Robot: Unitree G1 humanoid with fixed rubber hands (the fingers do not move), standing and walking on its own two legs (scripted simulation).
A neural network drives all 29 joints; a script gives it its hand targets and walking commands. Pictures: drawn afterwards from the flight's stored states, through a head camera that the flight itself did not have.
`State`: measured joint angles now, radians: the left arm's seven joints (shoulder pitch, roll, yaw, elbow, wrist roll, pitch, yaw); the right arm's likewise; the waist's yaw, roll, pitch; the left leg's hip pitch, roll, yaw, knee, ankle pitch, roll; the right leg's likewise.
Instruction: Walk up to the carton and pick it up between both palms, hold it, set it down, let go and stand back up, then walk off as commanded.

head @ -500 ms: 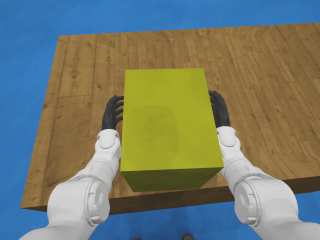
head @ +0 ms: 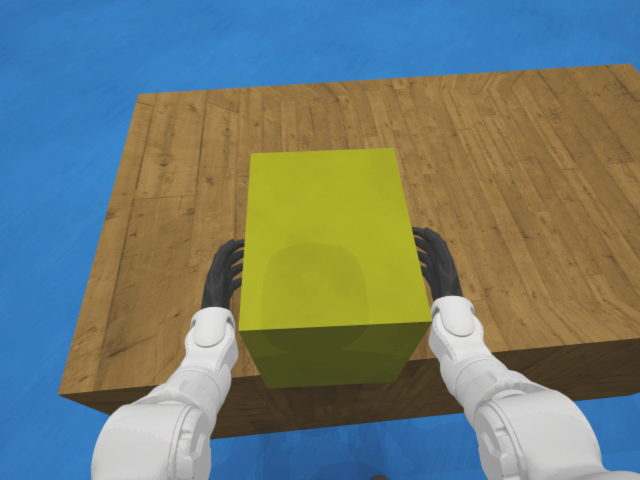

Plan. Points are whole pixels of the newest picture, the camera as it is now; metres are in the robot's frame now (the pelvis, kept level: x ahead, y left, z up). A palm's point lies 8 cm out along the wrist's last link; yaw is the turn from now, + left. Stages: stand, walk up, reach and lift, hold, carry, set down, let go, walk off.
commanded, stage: set down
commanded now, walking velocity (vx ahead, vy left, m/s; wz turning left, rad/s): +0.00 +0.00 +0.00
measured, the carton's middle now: (327, 274) +0.41 +0.00 -0.03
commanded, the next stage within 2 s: none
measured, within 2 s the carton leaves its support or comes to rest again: neither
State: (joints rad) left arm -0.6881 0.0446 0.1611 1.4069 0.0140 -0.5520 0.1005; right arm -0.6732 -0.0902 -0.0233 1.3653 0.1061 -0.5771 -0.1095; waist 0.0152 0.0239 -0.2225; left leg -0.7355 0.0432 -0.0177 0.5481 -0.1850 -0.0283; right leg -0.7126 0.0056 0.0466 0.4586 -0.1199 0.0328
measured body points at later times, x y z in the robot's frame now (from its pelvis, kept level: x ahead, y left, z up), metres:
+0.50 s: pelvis +0.00 +0.00 +0.00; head +0.04 +0.01 +0.45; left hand +0.31 +0.17 -0.04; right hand +0.32 -0.17 -0.03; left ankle +0.03 +0.13 -0.73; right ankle +0.04 -0.14 -0.73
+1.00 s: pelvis +0.02 +0.00 +0.01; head +0.00 +0.02 +0.46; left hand +0.24 +0.18 -0.04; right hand +0.25 -0.19 -0.03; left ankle +0.03 +0.13 -0.73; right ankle +0.04 -0.14 -0.73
